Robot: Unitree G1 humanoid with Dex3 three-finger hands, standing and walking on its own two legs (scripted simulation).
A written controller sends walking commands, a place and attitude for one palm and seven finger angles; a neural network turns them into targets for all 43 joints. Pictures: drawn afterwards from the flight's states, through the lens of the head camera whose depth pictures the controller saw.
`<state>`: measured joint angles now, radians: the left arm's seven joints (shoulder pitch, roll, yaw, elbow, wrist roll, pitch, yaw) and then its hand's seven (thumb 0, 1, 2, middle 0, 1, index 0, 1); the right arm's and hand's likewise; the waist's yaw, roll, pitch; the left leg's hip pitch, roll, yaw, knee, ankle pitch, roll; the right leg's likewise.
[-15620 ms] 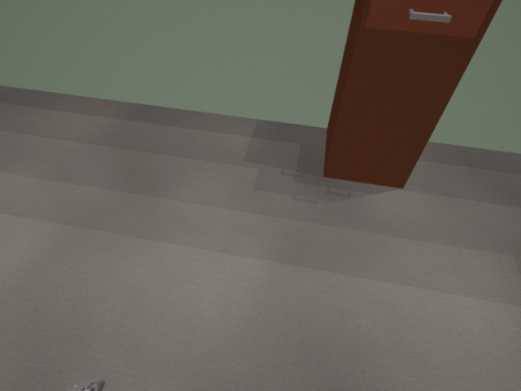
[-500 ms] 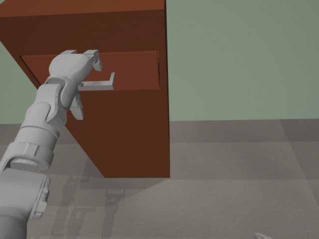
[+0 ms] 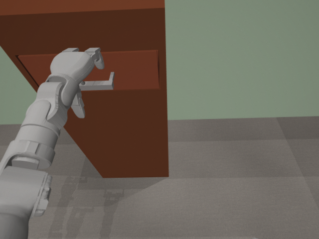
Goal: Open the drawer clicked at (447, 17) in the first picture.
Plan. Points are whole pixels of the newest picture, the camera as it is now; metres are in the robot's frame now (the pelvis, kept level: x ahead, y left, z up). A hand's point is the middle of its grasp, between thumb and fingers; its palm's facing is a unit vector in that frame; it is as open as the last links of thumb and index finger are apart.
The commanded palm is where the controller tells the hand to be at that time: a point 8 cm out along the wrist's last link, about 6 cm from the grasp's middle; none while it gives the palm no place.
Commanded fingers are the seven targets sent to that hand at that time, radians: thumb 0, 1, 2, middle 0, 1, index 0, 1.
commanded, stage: move the hooked fingers above the handle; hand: left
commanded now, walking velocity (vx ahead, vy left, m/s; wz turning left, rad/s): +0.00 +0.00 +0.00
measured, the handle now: (92, 80) +0.52 +0.23 +0.10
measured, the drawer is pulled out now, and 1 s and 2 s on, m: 0.00 0.00 0.00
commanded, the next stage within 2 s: lower the fingers behind the handle in 0.04 s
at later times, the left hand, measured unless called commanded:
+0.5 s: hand (84, 88) +0.46 +0.22 +0.13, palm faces -0.01 -0.03 -1.00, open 13.8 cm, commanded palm +0.44 +0.23 +0.19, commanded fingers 0.00 -0.50 0.30 -0.30 -1.20 -0.30 -1.20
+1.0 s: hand (85, 96) +0.46 +0.23 +0.09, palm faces -0.03 -0.02 -1.00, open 13.8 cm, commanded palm +0.44 +0.24 +0.16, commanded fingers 0.00 -0.50 0.30 -0.30 -1.20 -0.30 -1.20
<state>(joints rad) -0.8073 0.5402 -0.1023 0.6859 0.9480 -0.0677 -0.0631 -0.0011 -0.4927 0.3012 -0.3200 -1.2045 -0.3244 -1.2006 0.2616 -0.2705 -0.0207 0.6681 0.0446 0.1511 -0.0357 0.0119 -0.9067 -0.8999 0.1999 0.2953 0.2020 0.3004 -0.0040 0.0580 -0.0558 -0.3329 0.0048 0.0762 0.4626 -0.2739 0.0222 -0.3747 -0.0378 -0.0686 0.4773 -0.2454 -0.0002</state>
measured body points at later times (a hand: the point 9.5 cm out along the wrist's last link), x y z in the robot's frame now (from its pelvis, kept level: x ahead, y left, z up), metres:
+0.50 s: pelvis +0.00 +0.00 +0.00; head +0.05 -0.02 +0.44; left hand +0.45 +0.22 +0.18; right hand +0.10 -0.26 -0.14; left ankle -0.03 +0.10 -0.74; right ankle -0.01 -0.12 -0.74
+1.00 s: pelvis +0.00 +0.00 -0.01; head +0.06 -0.02 +0.44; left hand +0.46 +0.23 +0.15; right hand +0.06 -0.28 -0.14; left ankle -0.03 +0.10 -0.74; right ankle -0.01 -0.12 -0.74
